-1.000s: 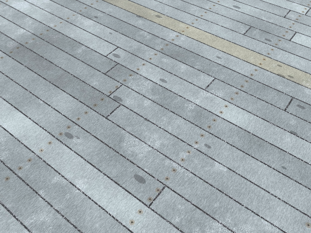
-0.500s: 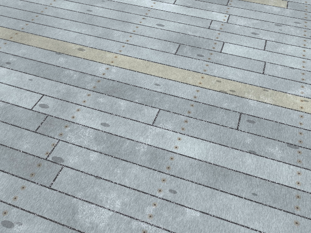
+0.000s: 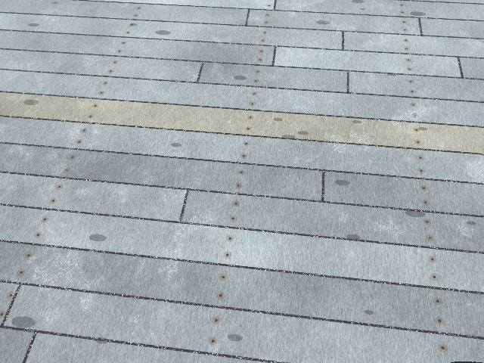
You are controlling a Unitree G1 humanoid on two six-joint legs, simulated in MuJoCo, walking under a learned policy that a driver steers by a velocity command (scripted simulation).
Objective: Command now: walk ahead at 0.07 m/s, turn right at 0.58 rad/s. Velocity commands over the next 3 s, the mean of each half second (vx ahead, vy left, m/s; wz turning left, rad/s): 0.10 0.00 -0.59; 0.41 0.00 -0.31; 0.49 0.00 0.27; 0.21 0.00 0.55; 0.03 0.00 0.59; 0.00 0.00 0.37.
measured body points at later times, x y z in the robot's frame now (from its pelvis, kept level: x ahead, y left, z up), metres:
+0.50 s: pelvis +0.06 +0.03 +0.01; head +0.09 +0.02 +0.45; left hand +0.30 +0.24 -0.09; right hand +0.08 -0.28 -0.10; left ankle +0.09 +0.16 -0.74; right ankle +0.02 -0.10 -0.70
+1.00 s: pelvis +0.24 -0.07 -0.01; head +0.27 -0.10 +0.44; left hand +0.36 +0.19 -0.12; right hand +0.35 -0.38 -0.09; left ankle +0.45 -0.04 -0.72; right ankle +0.02 -0.09 -0.74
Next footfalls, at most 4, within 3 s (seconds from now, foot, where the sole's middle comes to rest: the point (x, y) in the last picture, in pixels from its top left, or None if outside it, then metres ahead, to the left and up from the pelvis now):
0.16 left None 0.13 0.16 -0.77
0.58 right None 0.06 -0.11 -0.77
1.04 left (293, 338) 0.49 -0.07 -0.77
1.52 right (404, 295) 0.61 -0.38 -0.77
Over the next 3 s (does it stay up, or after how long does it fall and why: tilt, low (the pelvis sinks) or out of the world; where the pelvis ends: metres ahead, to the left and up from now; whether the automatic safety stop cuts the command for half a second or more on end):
stays up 0.66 -0.23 0.00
